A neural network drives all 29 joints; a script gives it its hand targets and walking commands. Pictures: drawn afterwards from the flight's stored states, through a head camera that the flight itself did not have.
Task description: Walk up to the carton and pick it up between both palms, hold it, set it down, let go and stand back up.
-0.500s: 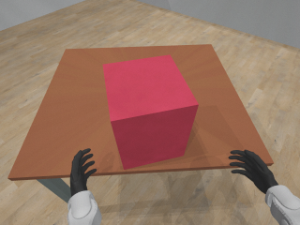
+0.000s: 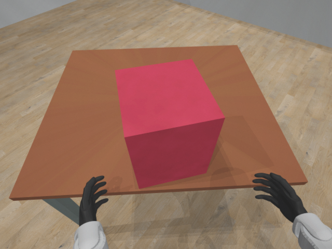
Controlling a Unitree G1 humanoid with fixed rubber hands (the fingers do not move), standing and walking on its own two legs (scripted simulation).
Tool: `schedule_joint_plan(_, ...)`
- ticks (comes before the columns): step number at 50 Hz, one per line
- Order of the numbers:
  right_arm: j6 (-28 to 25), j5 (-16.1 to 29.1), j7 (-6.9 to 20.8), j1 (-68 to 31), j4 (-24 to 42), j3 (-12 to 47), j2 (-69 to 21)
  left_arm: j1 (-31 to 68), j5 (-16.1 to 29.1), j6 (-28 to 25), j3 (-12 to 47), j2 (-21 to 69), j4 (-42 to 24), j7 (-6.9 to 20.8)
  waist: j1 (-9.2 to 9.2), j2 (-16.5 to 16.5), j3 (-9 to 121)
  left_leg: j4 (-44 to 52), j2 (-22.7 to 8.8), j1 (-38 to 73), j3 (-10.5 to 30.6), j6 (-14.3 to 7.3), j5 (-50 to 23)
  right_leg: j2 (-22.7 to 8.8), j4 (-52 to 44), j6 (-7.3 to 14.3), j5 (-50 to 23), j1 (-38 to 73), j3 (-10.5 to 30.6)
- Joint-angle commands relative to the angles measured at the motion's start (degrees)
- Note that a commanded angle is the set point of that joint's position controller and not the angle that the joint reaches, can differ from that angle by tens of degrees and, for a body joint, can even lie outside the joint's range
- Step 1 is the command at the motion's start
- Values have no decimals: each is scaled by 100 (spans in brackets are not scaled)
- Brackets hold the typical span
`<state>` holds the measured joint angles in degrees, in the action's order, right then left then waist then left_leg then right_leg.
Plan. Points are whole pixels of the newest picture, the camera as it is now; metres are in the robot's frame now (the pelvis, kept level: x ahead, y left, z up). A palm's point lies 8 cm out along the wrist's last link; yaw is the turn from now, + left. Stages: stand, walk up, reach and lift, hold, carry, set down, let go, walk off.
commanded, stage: set down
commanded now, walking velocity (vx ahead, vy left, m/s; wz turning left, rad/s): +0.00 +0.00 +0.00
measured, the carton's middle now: (164, 126) +0.41 +0.06 +0.04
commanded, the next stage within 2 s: let go in 1.06 s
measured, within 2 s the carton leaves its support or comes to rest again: neither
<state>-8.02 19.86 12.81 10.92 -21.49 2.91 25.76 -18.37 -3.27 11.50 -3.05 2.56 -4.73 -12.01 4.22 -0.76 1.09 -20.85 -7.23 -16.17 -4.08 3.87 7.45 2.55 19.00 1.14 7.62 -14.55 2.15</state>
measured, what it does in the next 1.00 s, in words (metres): stands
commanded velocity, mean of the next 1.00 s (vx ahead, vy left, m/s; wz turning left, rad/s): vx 0.00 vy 0.00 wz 0.00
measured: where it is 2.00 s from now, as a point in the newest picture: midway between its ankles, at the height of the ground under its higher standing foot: outside the picture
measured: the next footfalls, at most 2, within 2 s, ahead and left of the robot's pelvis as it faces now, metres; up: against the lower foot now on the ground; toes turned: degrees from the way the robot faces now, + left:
none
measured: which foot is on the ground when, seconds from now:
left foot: down 0.00-1.00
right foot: down 0.00-1.00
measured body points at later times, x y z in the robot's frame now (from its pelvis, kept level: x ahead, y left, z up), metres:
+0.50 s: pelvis +0.01 +0.00 +0.00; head +0.04 +0.02 +0.45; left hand +0.18 +0.22 -0.04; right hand +0.23 -0.22 -0.03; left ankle +0.03 +0.16 -0.75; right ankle +0.02 -0.11 -0.75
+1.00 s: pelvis +0.01 +0.01 +0.00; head +0.05 +0.02 +0.45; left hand +0.17 +0.23 -0.06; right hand +0.23 -0.21 -0.04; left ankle +0.03 +0.16 -0.75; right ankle +0.02 -0.11 -0.75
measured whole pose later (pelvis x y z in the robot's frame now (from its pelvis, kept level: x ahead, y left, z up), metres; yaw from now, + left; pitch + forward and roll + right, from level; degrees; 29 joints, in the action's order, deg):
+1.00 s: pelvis +0.01 +0.01 +0.00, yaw +0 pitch +3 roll -1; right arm -12.7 10.6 4.0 11.8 -24.1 2.9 16.6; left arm -18.5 -3.3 7.8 -3.0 -4.4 11.4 -5.2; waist 2.8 -0.8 -1.6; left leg -20.8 -6.3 -15.7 -4.1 3.4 8.2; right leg 1.6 19.0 0.2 8.4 -14.0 2.1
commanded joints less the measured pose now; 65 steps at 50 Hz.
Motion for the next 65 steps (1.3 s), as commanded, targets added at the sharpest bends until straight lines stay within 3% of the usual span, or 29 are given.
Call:
schedule_joint_plan(1, -354, -342, -127, -153, 739, -670, 675, 169, 115, -388, 402, -523, -486, 165, -244, -540, 810, 407, 722, 1330, -1, -428, -69, -145, -474, 260, 53, 459, -1)
schedule_joint_plan(29, -491, -1007, -634, -40, -37, -585, -230, 209, 346, -711, 198, -1152, 629, 535, -250, -262, 677, 272, 819, 1330, -98, -376, -223, -90, -409, 57, -60, 501, -232)
schedule_joint_plan(56, -371, -1482, -1037, -8, -941, -548, -761, 575, 233, -514, 168, -1450, 1371, 874, -304, -53, 147, 251, 812, 1755, -148, -382, 196, -152, -431, -25, 613, 220, -278)
schedule_joint_plan(61, -653, -1641, -1096, -279, -738, -659, -778, 611, 263, -557, 56, -1613, 1467, 888, -183, -155, 485, 116, 853, 1645, -187, -407, -24, -109, -274, -75, 281, 309, -362)
schedule_joint_plan(65, -908, -1681, -1130, -332, -829, -769, -726, 558, 306, -620, 75, -1669, 1504, 902, -226, -112, 769, 23, 854, 1705, -190, -376, -358, -48, -139, -103, -106, 391, -429)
